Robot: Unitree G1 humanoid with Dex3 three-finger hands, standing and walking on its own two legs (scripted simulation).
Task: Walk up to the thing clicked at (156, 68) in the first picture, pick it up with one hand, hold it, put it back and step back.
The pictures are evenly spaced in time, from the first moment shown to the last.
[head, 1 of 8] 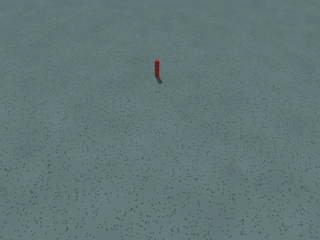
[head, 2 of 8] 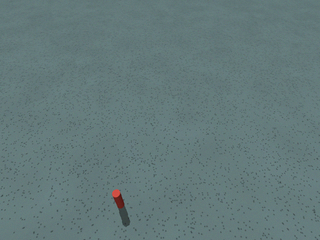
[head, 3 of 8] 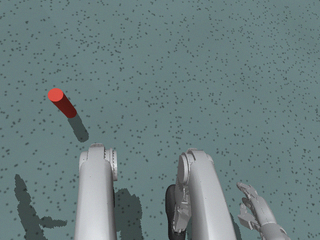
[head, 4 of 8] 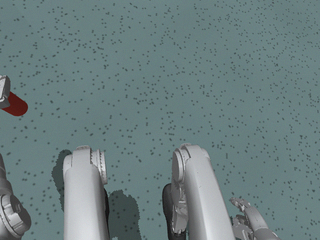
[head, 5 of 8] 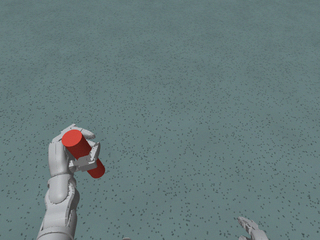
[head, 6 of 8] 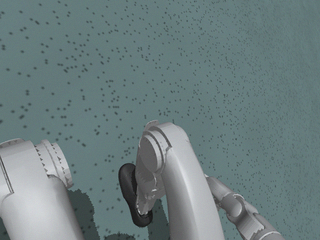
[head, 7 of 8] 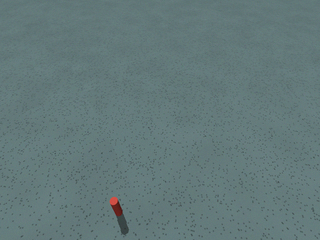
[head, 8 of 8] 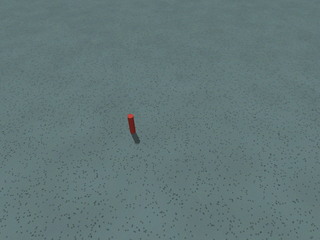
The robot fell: no
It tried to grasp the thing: yes
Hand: left
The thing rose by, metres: 0.66
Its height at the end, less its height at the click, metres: +0.00
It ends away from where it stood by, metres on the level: 0.02
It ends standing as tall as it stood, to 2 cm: yes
